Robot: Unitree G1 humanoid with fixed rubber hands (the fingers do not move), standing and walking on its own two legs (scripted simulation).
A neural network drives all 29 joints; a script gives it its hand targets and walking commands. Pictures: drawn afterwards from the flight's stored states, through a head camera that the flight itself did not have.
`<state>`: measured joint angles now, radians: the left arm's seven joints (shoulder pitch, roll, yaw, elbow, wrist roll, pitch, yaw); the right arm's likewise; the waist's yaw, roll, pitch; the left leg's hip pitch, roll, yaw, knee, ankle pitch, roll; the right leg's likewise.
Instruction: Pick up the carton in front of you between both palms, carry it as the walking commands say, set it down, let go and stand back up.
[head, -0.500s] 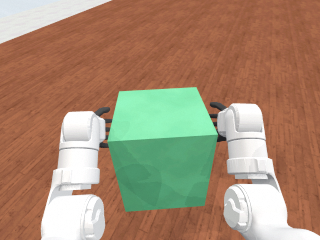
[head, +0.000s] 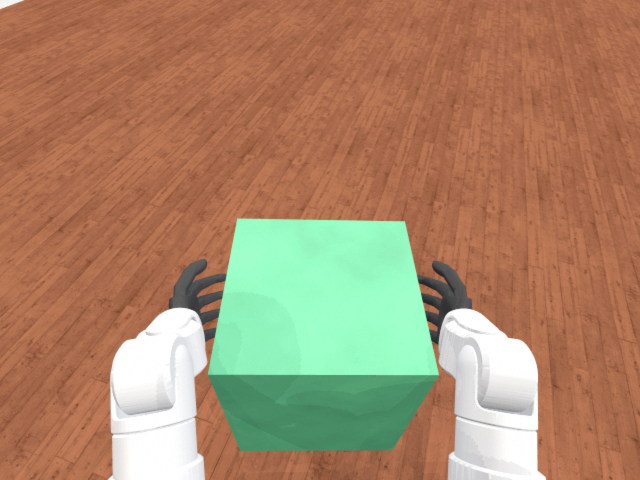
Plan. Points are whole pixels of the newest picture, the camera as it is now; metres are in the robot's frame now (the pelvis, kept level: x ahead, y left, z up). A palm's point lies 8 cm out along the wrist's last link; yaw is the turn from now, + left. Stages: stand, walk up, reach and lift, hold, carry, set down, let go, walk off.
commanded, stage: carry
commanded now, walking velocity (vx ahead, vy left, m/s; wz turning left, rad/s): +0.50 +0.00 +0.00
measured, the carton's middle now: (319, 341) +0.32 +0.00 +0.00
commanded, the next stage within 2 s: none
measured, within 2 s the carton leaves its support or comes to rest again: neither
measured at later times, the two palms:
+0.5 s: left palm (223, 168) +0.56 +0.14 +0.09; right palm (412, 165) +0.58 -0.15 +0.09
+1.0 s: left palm (231, 72) +0.89 +0.17 +0.09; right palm (373, 74) +0.89 -0.13 +0.09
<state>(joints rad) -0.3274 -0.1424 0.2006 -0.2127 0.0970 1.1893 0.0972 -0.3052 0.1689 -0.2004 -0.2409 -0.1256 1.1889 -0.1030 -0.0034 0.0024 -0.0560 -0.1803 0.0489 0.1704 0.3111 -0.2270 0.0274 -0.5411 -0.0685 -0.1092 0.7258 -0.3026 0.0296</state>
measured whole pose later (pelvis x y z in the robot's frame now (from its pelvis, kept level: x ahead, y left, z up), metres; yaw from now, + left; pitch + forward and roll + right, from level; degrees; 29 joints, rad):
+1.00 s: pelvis +0.63 +0.02 -0.01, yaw +0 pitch +4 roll -1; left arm -0.13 -0.13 0.09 -0.39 0.13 1.22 0.09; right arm -0.14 0.13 -0.09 -0.36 -0.11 1.20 -0.08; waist -0.01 -0.01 -0.13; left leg 0.00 0.05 0.24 0.24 -0.30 0.00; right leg -0.60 -0.11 -0.16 0.57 -0.05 0.01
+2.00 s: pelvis +1.30 +0.05 -0.01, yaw +1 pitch +4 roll -1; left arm -0.13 -0.13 0.08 -0.42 0.12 1.22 0.09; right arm -0.14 0.13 -0.09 -0.40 -0.10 1.20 -0.08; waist 0.00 -0.01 -0.10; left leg 0.03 0.03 0.22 0.20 -0.30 0.01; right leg -0.62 -0.10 -0.16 0.59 -0.03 0.01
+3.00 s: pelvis +1.98 +0.08 +0.00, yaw +1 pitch +4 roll -1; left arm -0.14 -0.13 0.08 -0.42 0.12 1.22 0.08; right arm -0.14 0.13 -0.09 -0.41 -0.10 1.20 -0.08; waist 0.00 -0.01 -0.08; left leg 0.01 0.04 0.22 0.20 -0.29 0.01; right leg -0.61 -0.10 -0.15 0.61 -0.06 0.01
